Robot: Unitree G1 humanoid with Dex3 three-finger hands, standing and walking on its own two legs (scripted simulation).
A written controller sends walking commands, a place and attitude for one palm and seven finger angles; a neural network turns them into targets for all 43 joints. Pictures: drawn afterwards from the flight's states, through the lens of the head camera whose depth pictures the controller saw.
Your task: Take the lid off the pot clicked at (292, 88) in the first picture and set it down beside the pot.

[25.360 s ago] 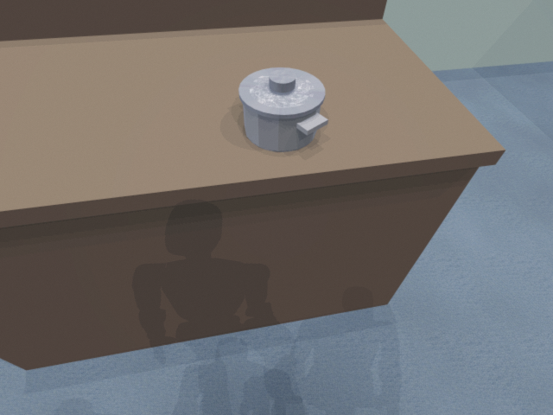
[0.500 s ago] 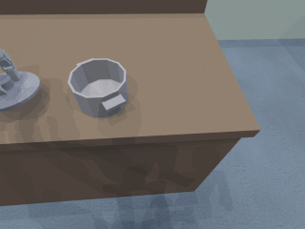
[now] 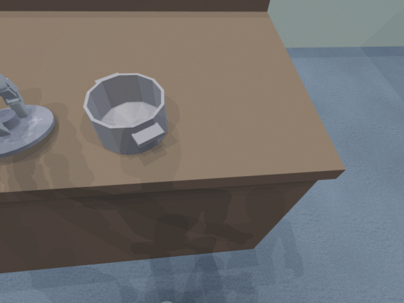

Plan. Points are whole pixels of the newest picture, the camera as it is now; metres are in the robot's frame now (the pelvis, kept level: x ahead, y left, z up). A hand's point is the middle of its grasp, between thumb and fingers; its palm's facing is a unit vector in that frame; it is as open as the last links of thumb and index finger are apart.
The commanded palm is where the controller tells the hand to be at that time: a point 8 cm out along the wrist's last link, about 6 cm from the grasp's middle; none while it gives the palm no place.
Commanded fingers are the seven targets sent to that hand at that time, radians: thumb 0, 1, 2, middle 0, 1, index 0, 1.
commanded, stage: lower the lid onto the table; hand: left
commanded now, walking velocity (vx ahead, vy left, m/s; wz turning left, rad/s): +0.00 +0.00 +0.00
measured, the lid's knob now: (3, 120) +0.45 +0.37 +0.10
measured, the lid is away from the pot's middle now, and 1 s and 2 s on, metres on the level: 0.23 0.24 0.24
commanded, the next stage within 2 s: open the fingers wide in 0.18 s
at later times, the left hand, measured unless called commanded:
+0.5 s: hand out of the picture +0.41 +0.36 +0.12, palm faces -0.41 -0.13 -0.90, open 7.9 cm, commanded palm +0.43 +0.36 +0.19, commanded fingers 0.00 0.41 0.91 -0.72 -0.98 -0.71 -0.95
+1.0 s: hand out of the picture +0.41 +0.36 +0.13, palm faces -0.42 -0.12 -0.90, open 9.1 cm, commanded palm +0.44 +0.37 +0.19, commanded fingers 0.00 -0.00 0.75 -0.42 -0.81 -0.42 -0.81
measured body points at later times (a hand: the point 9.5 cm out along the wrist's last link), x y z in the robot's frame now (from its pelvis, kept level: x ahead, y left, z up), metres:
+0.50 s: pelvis -0.01 +0.00 -0.01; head +0.06 +0.01 +0.44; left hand +0.43 +0.36 +0.17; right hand +0.03 -0.28 -0.12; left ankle +0.03 +0.06 -0.73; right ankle -0.03 -0.14 -0.73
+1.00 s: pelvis -0.02 +0.00 -0.01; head +0.04 +0.01 +0.44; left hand +0.42 +0.37 +0.18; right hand +0.02 -0.29 -0.12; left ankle +0.03 +0.06 -0.73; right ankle -0.03 -0.14 -0.73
